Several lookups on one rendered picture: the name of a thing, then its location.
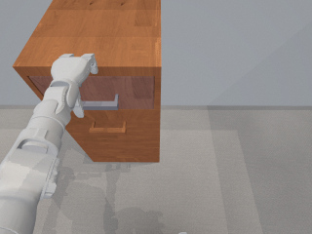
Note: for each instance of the cabinet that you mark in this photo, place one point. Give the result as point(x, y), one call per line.
point(125, 36)

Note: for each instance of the drawer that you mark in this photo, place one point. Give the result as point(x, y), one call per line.
point(135, 92)

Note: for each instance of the robot left hand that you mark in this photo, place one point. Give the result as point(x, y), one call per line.
point(75, 69)

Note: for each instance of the robot left upper arm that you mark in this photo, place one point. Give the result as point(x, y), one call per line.
point(28, 177)

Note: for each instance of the robot left forearm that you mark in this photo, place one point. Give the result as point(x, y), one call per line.
point(46, 126)

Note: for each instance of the handle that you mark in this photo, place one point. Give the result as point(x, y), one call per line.
point(101, 104)
point(108, 131)

